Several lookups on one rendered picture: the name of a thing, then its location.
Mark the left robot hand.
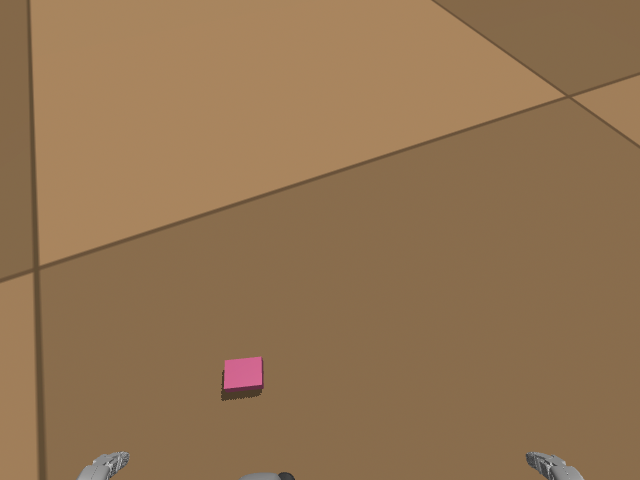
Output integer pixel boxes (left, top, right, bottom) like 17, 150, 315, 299
76, 452, 130, 480

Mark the small box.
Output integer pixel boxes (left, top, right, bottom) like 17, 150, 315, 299
224, 357, 264, 393

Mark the right robot hand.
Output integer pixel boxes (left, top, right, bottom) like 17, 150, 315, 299
526, 452, 584, 480

